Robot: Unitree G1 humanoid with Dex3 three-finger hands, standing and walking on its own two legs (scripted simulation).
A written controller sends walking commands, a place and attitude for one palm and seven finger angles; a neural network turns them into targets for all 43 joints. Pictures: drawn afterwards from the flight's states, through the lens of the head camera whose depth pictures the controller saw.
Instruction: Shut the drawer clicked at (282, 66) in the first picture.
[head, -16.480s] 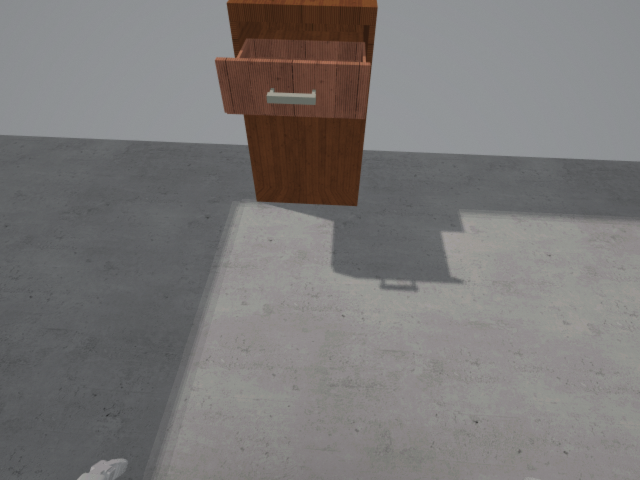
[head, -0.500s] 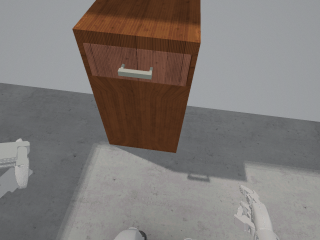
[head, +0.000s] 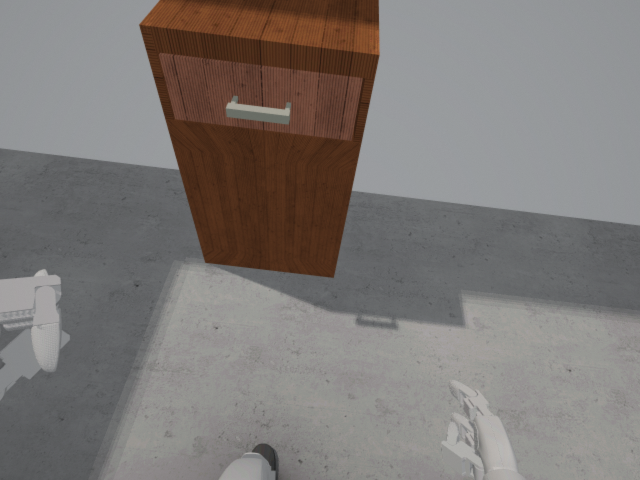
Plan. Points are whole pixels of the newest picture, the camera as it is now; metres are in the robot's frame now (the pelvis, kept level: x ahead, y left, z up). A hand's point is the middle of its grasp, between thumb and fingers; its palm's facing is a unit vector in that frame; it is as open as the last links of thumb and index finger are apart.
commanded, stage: stop stepping back and stand still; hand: left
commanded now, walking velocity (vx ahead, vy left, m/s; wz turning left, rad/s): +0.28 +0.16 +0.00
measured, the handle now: (260, 108) +0.84 +0.20 -0.05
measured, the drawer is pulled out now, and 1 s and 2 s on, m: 0.00 0.00 0.00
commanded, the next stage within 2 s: let the arm hang, fingers relaxed in 0.72 s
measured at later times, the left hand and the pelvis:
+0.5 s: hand out of the picture +0.16 +0.26 +0.17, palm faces +0.43 -0.82 -0.38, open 3.3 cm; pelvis -0.03 +0.01 +0.00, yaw +0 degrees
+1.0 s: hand out of the picture +0.11 +0.25 -0.08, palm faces +0.11 -0.92 -0.39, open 3.1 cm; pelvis -0.06 +0.01 +0.00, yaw +3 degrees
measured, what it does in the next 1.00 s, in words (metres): steps on the spot: left foot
